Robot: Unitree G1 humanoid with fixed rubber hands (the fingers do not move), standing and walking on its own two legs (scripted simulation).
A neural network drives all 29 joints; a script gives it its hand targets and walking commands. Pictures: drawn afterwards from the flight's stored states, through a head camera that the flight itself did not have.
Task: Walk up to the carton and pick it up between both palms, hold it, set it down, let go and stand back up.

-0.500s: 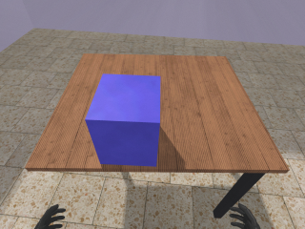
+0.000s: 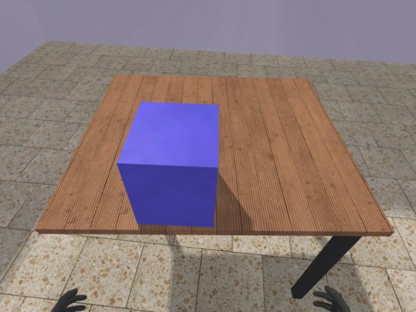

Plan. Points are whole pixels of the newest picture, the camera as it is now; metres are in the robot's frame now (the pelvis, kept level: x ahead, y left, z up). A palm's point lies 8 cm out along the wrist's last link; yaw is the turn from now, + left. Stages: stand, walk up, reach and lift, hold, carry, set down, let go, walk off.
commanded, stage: stand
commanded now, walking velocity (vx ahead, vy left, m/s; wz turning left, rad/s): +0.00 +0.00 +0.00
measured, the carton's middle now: (177, 165) +0.45 +0.06 +0.01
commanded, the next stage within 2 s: none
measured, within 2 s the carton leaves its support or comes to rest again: neither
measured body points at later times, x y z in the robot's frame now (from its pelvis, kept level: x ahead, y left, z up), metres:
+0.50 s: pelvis -0.01 +0.00 +0.00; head -0.04 +0.01 +0.45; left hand +0.11 +0.29 -0.10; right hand +0.10 -0.26 -0.10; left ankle +0.00 +0.17 -0.74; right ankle -0.03 -0.14 -0.74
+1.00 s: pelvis -0.03 +0.01 +0.00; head -0.06 +0.01 +0.45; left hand +0.09 +0.30 -0.11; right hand +0.07 -0.26 -0.11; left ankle +0.00 +0.17 -0.74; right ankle -0.03 -0.14 -0.74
